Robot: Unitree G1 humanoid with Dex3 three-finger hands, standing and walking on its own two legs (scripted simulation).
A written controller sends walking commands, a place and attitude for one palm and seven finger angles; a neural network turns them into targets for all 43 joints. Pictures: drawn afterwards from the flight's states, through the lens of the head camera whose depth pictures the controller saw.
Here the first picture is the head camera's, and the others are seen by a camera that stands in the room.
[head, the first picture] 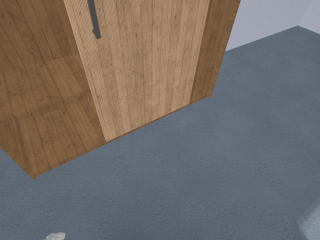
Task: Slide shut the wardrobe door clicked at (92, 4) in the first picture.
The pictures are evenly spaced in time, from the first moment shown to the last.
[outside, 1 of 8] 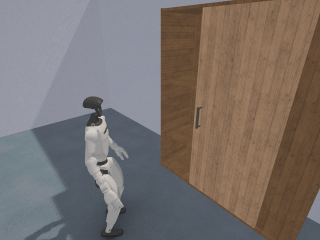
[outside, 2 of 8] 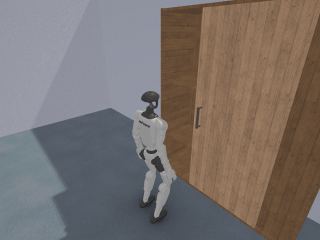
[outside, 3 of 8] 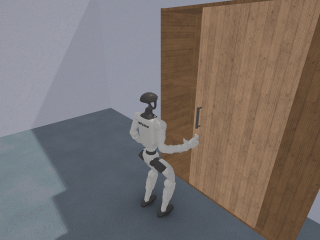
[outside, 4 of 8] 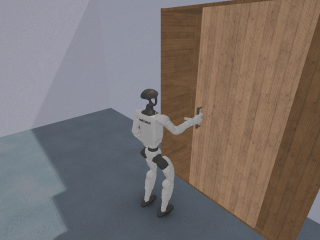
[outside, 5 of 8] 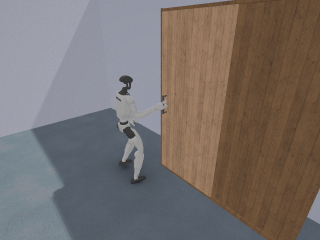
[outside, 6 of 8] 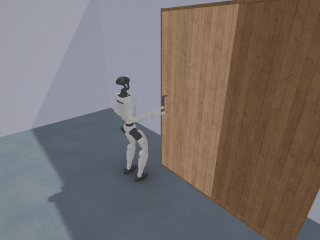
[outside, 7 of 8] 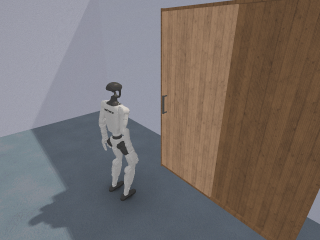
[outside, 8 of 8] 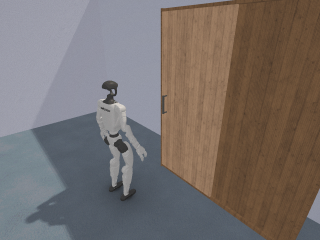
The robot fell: no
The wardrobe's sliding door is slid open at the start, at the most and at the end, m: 0.49 0.49 0.00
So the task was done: yes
